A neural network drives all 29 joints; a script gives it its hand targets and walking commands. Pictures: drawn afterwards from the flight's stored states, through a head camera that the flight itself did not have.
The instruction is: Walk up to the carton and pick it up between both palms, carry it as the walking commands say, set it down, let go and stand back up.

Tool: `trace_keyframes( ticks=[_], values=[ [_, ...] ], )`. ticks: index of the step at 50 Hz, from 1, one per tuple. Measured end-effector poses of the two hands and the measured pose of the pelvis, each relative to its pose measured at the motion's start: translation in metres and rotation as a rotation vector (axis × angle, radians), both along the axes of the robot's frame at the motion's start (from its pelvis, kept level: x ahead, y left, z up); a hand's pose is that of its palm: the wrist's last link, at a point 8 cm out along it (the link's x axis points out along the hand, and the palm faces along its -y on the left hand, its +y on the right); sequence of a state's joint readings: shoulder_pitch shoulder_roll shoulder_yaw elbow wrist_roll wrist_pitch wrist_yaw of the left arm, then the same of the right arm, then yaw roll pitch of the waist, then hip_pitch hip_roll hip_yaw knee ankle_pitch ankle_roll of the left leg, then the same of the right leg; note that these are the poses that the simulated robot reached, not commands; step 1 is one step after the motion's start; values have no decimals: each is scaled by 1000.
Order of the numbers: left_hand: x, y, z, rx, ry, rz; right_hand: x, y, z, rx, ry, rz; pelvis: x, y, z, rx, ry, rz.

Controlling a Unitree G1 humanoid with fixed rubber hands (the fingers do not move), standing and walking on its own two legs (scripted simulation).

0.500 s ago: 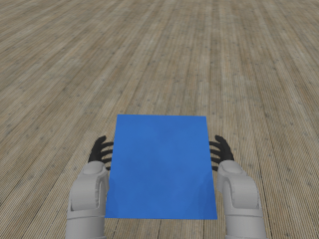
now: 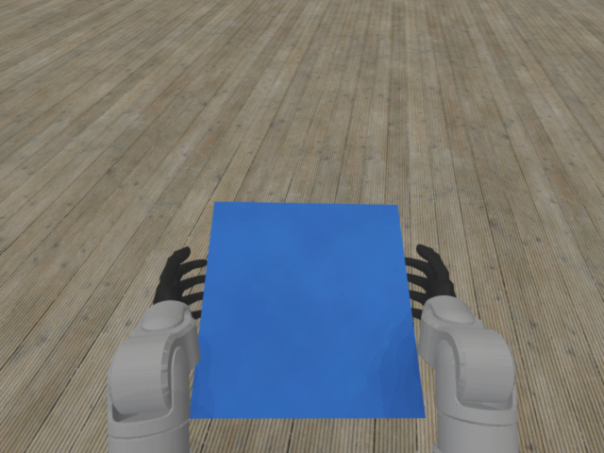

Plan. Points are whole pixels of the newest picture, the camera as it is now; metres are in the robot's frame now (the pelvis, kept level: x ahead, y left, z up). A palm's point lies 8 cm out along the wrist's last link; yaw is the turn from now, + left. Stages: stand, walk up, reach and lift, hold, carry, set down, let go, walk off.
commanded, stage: carry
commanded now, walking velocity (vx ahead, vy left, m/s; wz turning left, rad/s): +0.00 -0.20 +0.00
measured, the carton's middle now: (303, 317) +0.30 +0.00 +0.02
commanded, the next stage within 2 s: none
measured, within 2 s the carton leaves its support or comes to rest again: neither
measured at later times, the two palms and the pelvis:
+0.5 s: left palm (202, 340) +0.23 +0.12 +0.10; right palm (473, 333) +0.23 -0.19 +0.09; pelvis -0.03 -0.04 -0.01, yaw +1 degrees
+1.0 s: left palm (250, 357) +0.21 +0.06 +0.09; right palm (531, 352) +0.21 -0.24 +0.10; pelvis -0.05 -0.09 +0.00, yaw +1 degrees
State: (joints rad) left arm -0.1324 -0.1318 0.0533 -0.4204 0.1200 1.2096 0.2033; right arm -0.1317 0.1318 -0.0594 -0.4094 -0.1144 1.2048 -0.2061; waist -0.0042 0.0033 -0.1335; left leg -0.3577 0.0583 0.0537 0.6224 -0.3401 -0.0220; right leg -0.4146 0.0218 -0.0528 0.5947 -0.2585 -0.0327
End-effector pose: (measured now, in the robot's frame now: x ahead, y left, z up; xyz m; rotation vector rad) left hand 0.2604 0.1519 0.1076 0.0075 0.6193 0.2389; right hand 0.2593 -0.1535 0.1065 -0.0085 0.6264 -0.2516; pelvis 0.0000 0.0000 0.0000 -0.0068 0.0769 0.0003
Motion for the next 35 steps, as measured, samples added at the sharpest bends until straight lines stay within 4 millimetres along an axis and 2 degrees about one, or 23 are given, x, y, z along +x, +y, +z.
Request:
trace_keyframes(
  ticks=[8, 12, 31, 35],
  values=[
    [-7, -29, -10, 5, 49, -15, -13, -28, -12, 10, 50, -22, -10, -24, -6, -11, 0, 5],
    [-11, -37, -13, -2, 56, -23, -20, -36, -13, 5, 57, -31, -17, -31, -7, -1, -1, 15],
    [-37, -33, -12, -11, 55, 19, -31, -33, -7, -9, 58, 17, -32, -37, -3, 15, -4, 27],
    [-39, -38, -7, 1, 53, 24, -32, -38, -7, 2, 58, 23, -34, -43, -1, 0, -1, 6]
  ],
)
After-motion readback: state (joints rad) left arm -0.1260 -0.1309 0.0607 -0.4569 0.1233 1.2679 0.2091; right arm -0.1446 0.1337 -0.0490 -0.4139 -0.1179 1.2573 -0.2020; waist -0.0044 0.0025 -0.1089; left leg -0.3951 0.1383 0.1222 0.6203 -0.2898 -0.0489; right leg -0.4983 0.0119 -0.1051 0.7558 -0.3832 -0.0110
